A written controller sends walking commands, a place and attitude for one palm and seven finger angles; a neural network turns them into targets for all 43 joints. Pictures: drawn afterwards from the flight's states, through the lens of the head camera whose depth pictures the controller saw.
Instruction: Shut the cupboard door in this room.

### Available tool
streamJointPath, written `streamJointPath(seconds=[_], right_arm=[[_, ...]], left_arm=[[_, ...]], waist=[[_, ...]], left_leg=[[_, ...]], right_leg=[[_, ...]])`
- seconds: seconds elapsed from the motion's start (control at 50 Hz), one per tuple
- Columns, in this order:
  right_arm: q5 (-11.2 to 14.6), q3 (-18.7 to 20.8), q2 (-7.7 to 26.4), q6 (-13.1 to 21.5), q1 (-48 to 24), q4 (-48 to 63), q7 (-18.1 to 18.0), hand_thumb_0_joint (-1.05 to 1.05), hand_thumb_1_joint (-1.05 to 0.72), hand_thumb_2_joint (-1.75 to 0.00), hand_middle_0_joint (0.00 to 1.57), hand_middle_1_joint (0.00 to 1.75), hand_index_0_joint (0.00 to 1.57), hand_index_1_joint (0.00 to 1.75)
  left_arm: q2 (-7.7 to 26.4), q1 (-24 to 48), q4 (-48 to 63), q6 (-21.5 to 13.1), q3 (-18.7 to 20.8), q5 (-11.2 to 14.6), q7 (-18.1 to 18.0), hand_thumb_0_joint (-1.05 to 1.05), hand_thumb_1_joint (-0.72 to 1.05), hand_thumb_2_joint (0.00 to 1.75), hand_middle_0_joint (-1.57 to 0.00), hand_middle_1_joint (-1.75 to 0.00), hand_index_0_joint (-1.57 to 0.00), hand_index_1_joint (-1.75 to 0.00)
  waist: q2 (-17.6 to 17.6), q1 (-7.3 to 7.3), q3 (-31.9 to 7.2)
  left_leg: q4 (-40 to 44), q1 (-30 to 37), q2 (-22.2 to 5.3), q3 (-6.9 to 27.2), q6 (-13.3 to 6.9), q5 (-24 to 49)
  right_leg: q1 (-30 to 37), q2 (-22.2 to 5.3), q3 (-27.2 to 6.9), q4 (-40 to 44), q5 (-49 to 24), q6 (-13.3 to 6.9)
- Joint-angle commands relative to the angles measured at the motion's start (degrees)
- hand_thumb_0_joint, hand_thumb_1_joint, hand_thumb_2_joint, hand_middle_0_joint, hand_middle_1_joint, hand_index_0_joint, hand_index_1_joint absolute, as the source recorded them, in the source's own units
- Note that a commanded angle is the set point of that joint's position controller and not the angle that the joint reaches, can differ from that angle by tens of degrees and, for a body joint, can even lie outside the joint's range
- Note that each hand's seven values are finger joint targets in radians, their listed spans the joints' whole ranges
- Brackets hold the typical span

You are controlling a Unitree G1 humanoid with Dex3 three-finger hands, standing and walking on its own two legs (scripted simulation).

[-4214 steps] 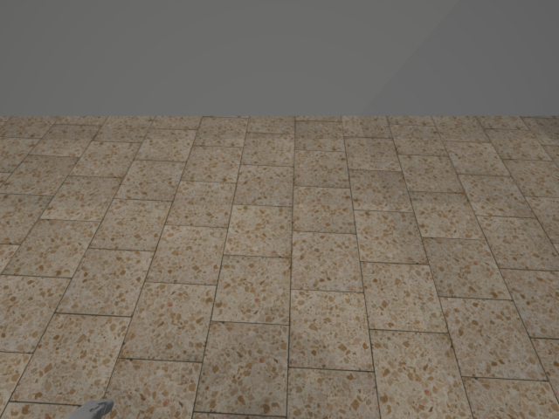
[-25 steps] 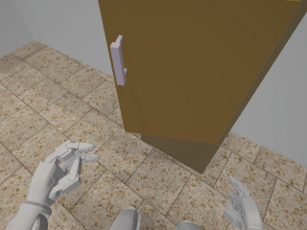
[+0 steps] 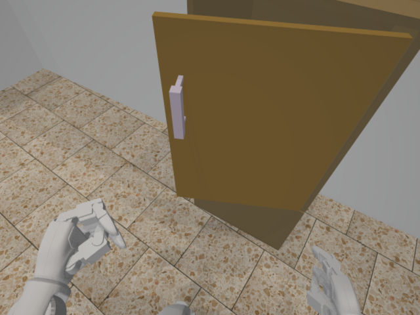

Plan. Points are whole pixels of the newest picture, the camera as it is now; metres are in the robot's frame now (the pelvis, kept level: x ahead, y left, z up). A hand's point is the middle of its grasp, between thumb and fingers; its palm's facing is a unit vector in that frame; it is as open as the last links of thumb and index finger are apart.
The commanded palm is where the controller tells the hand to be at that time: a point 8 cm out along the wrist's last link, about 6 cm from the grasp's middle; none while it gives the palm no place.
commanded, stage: raise the hand and make a fist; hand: left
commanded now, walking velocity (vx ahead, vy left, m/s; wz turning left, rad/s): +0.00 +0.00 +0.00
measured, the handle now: (179, 108) +0.49 +0.11 +0.12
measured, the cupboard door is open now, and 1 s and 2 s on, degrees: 24 24 24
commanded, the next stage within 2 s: bring the fist close to the handle in 0.78 s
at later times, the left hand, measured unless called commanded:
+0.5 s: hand (106, 221) +0.23 +0.18 +0.13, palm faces -0.02 -1.00 -0.04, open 3.1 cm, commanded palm +0.20 +0.23 +0.12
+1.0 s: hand (131, 217) +0.24 +0.14 +0.12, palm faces -0.02 -1.00 -0.05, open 3.1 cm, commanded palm +0.22 +0.19 +0.12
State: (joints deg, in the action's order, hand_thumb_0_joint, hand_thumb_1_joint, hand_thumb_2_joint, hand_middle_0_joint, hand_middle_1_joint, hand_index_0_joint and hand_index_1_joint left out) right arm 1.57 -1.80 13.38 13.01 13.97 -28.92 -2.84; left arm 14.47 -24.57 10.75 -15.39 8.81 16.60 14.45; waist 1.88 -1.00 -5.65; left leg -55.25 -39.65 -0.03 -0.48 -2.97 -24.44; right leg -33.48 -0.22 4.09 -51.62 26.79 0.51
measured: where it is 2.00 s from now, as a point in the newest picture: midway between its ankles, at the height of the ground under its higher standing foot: outside the picture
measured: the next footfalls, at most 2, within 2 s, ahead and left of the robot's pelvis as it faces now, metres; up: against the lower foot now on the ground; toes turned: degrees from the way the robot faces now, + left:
none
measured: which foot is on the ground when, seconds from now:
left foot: down 0.00-1.00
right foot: down 0.00-1.00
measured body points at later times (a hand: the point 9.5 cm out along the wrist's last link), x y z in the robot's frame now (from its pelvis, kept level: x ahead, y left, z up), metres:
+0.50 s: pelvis +0.00 -0.01 +0.02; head +0.01 -0.02 +0.47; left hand +0.22 +0.23 +0.13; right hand +0.17 -0.24 -0.05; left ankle +0.03 +0.08 -0.69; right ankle -0.01 -0.13 -0.69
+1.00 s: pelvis +0.01 -0.04 +0.02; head +0.02 -0.06 +0.47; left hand +0.23 +0.20 +0.13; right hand +0.18 -0.27 -0.05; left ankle +0.03 +0.08 -0.69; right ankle -0.01 -0.13 -0.69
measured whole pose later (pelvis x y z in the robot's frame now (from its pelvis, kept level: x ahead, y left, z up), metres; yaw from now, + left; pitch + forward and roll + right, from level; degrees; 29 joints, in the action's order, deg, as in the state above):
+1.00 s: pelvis +0.01 -0.04 +0.02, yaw +1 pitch +4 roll -1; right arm 2.3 -2.6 14.9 14.4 14.7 -33.0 -3.9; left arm 14.3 -16.0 5.0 -9.8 9.9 17.4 15.8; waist 3.4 -1.4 -3.5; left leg -44.4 -28.1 -0.9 0.4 0.0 -20.1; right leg -23.3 1.0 4.7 -43.2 23.9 -2.2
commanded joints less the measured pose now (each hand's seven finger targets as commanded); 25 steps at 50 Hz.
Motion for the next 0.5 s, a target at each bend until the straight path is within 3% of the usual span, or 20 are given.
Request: streamJointPath(seconds=[0.0, 0.02, 0.08, 0.16, 0.2, 0.22, 0.28, 0.4, 0.42, 0.48], right_arm=[[0.65, 2.61, 7.68, 2.41, -2.15, 9.00, -0.51, 0.00, -0.90, -0.90, 0.20, 0.30, 0.20, 0.30], [0.76, 2.44, 7.58, 2.41, -2.31, 9.41, -0.51, 0.00, -0.90, -0.90, 0.20, 0.30, 0.20, 0.30], [0.83, 1.92, 7.53, 2.33, -2.57, 9.27, -0.73, 0.00, -0.90, -0.90, 0.20, 0.30, 0.20, 0.30], [0.84, 1.55, 7.38, 2.81, -2.92, 8.96, -0.78, 0.00, -0.90, -0.90, 0.20, 0.30, 0.20, 0.30], [0.81, 1.40, 7.63, 2.91, -3.19, 8.28, -0.91, 0.00, -0.90, -0.90, 0.20, 0.30, 0.20, 0.30], [0.96, 1.23, 7.49, 3.03, -3.40, 8.21, -0.91, 0.00, -0.90, -0.90, 0.20, 0.30, 0.20, 0.30], [1.15, 1.26, 7.55, 3.61, -3.68, 7.80, -0.97, 0.00, -0.90, -0.90, 0.20, 0.30, 0.20, 0.30], [1.24, 1.40, 7.92, 4.23, -3.94, 6.58, -1.33, 0.00, -0.90, -0.90, 0.20, 0.30, 0.20, 0.30], [1.39, 1.44, 7.62, 4.31, -4.16, 6.68, -1.23, 0.00, -0.90, -0.90, 0.20, 0.30, 0.20, 0.30], [1.27, 1.66, 7.85, 4.57, -4.05, 6.69, -1.22, 0.00, -0.90, -0.90, 0.20, 0.30, 0.20, 0.30]], left_arm=[[6.68, 4.34, 11.46, -1.21, 3.40, 0.24, -0.58, 0.00, 0.90, 0.90, -1.24, -1.44, -1.24, -1.44], [6.05, 5.31, 12.36, -0.66, 2.62, 0.27, -0.44, 0.00, 0.90, 0.90, -1.26, -1.46, -1.26, -1.46], [6.97, 7.01, 11.30, 0.80, 3.76, 0.49, -0.30, 0.00, 0.90, 0.90, -1.30, -1.50, -1.30, -1.50], [7.91, 9.34, 13.03, 1.42, 4.90, 0.91, -0.10, 0.00, 0.90, 0.90, -1.30, -1.50, -1.30, -1.50], [8.79, 9.76, 10.86, 2.25, 5.93, 1.14, 0.08, 0.00, 0.90, 0.90, -1.30, -1.50, -1.30, -1.50], [7.44, 10.73, 11.25, 2.49, 4.45, 1.29, 0.50, 0.00, 0.90, 0.90, -1.30, -1.50, -1.30, -1.50], [8.61, 11.81, 11.86, 3.10, 5.65, 1.36, 0.60, 0.00, 0.90, 0.90, -1.30, -1.50, -1.30, -1.50], [9.18, 11.54, 8.10, 4.96, 7.16, 2.20, 1.02, 0.00, 0.90, 0.90, -1.30, -1.50, -1.30, -1.50], [7.47, 11.46, 8.29, 4.97, 5.62, 2.13, 1.25, 0.00, 0.90, 0.90, -1.30, -1.50, -1.30, -1.50], [8.57, 11.80, 8.47, 4.64, 6.54, 2.07, 1.11, 0.00, 0.90, 0.90, -1.30, -1.50, -1.30, -1.50]], waist=[[2.92, 0.55, -6.95], [3.88, 0.71, -7.02], [2.45, 0.65, -5.91], [4.15, 0.11, -7.86], [2.01, 0.13, -5.63], [2.23, 0.52, -5.05], [3.70, 0.02, -6.49], [-0.83, -0.23, -4.48], [0.16, -0.19, -3.99], [0.04, -0.33, -4.33]], left_leg=[[14.12, 14.05, -1.48, 6.49, 2.66, 9.76], [14.55, 14.61, -1.43, 6.28, 2.66, 9.16], [15.83, 15.00, -1.45, 6.43, 2.67, 7.47], [16.46, 17.59, -1.17, 5.81, 2.70, 10.43], [16.80, 16.75, -1.12, 5.67, 2.38, 9.78], [17.23, 16.94, -1.05, 5.50, 2.37, 9.51], [17.95, 18.47, -0.79, 5.13, 2.33, 10.09], [18.69, 18.04, -0.38, 3.99, 1.79, 10.54], [18.85, 18.15, -0.30, 3.59, 1.84, 10.41], [18.69, 18.23, 0.01, 3.08, 1.71, 10.46]], right_leg=[[0.58, 2.49, 1.34, 7.07, -10.33, -2.10], [0.82, 2.32, 1.33, 7.55, -10.09, -2.02], [1.80, 2.46, 1.38, 8.95, -9.55, -2.02], [4.35, 2.29, 1.15, 10.16, -11.49, -2.14], [4.76, 2.37, 0.93, 11.31, -11.42, -2.08], [5.07, 2.21, 1.04, 11.69, -11.30, -2.03], [6.64, 2.04, 0.77, 12.65, -11.70, -2.03], [8.90, 1.76, -0.02, 15.40, -12.25, -1.64], [8.76, 1.63, -0.05, 15.52, -12.14, -1.58], [8.93, 1.40, -0.57, 16.01, -12.08, -1.42]])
